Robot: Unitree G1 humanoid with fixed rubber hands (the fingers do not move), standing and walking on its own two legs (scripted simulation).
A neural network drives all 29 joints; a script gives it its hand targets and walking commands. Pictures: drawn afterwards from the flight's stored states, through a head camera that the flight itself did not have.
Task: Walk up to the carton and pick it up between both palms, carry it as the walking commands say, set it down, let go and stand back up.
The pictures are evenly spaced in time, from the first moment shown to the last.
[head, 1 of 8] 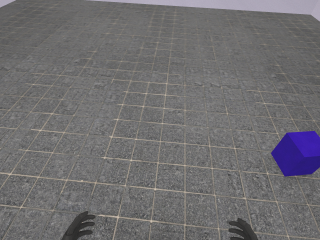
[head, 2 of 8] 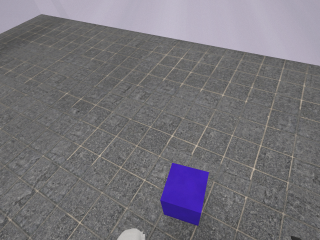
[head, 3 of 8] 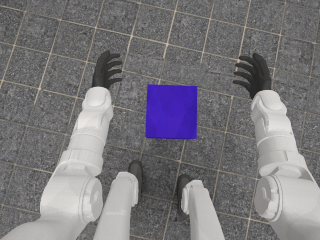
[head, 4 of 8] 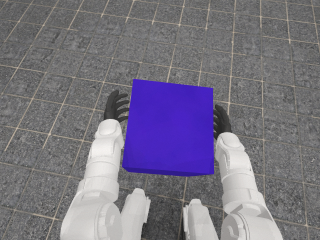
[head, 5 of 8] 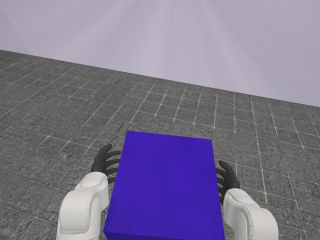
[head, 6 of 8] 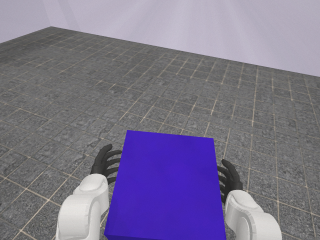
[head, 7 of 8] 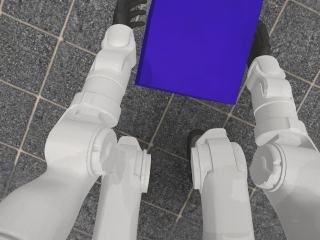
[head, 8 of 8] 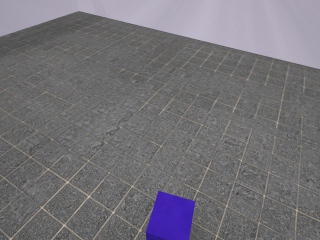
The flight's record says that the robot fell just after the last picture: no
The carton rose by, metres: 0.67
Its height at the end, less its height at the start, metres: +0.00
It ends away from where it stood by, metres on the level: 0.93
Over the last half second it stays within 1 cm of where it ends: yes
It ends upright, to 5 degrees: yes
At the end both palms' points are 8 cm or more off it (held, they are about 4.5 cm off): yes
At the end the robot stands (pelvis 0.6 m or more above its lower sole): yes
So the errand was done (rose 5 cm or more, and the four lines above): yes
